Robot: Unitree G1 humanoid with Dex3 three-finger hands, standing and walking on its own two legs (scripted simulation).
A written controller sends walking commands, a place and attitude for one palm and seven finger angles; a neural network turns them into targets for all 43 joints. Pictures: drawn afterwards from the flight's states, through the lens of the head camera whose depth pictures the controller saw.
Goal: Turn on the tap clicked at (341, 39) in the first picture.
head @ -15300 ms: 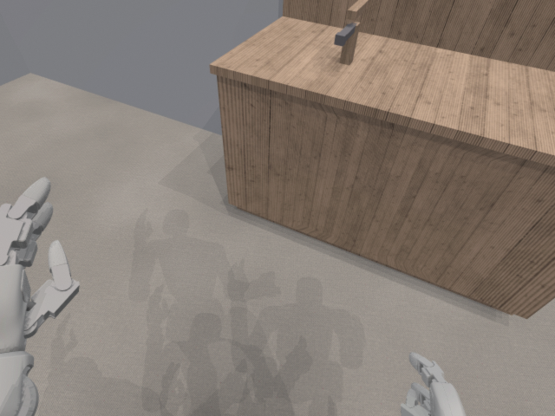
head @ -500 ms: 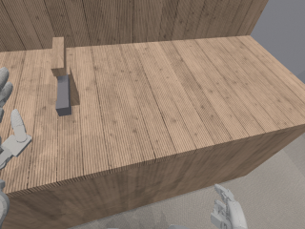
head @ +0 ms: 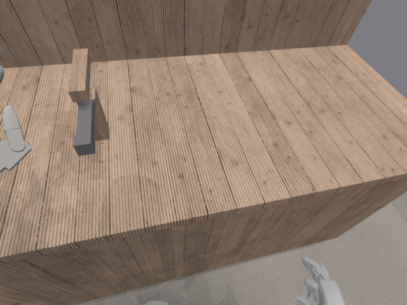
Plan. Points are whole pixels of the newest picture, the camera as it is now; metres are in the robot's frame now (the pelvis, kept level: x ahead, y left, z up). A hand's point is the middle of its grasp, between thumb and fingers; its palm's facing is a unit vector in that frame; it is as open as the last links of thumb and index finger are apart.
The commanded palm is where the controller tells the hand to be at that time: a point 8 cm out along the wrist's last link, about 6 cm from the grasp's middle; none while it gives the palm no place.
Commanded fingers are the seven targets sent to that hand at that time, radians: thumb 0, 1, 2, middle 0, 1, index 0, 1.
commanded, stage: come to a stop and stand still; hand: left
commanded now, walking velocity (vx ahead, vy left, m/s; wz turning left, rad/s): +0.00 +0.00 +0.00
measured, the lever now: (84, 144) +0.34 +0.25 +0.12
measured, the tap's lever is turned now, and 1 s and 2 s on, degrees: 0 0 0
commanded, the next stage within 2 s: look again from close up in 1.16 s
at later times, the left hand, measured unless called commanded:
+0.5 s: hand out of the picture +0.23 +0.30 +0.19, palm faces +0.39 -0.85 -0.36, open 7.5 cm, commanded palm +0.17 +0.34 +0.18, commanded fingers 0.00 0.90 0.90 -0.20 -0.30 -0.20 -0.30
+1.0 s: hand (9, 199) +0.20 +0.27 +0.18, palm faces +0.37 -0.87 -0.34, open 7.5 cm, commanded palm +0.14 +0.31 +0.18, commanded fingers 0.00 0.90 0.90 -0.20 -0.30 -0.20 -0.30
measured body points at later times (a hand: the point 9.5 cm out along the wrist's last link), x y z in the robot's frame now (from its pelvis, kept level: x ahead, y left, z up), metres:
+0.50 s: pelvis +0.01 +0.06 +0.00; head +0.05 +0.09 +0.44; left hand +0.21 +0.35 +0.21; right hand +0.21 -0.14 -0.07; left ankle +0.04 +0.13 -0.73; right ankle +0.03 -0.09 -0.73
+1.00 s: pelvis -0.01 +0.02 +0.00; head +0.01 +0.04 +0.45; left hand +0.18 +0.32 +0.20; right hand +0.16 -0.21 -0.07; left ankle +0.04 +0.13 -0.73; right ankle +0.03 -0.09 -0.73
